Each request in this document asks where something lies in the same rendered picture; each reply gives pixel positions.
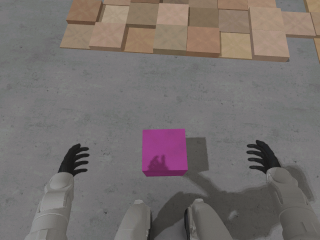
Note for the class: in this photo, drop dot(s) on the right robot thigh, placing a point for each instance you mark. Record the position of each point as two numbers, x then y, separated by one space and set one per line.
207 223

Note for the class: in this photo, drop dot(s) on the robot left forearm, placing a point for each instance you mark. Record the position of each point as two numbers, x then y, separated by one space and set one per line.
53 212

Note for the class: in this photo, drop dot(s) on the robot right forearm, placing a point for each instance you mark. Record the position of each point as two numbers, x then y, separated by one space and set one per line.
296 215

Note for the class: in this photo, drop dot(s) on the robot left shin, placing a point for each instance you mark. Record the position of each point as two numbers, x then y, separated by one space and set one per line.
141 202

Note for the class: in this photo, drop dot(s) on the carton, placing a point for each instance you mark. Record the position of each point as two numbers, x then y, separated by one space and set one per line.
164 152

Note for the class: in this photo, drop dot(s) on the left robot hand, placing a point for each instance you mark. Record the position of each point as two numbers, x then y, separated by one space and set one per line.
68 164

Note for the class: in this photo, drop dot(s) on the right robot hand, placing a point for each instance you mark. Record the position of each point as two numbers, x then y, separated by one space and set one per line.
269 160

